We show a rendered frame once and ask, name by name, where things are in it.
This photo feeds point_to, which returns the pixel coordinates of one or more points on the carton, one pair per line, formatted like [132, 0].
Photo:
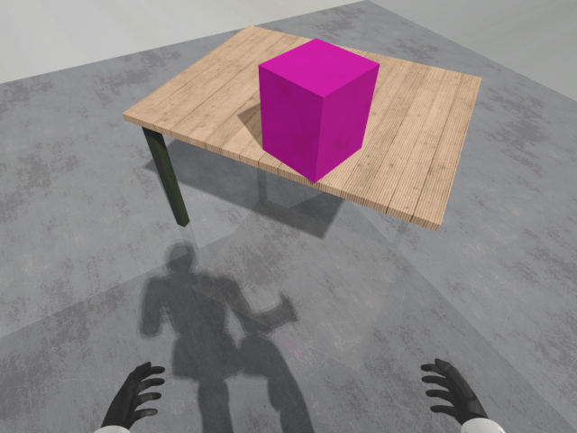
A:
[315, 104]

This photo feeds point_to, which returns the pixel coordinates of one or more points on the right robot hand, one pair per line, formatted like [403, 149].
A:
[466, 404]

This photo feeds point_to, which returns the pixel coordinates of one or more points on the table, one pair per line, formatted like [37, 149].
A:
[413, 139]

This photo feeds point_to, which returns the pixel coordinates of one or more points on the left robot hand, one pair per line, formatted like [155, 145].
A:
[122, 409]

